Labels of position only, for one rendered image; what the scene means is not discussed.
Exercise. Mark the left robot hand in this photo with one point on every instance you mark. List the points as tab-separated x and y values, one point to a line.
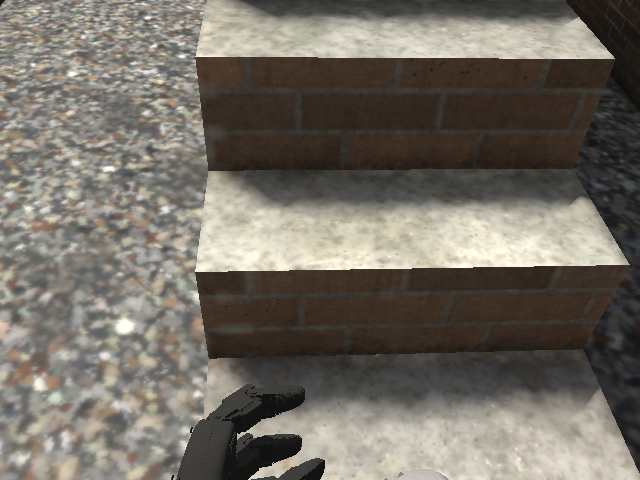
214	453

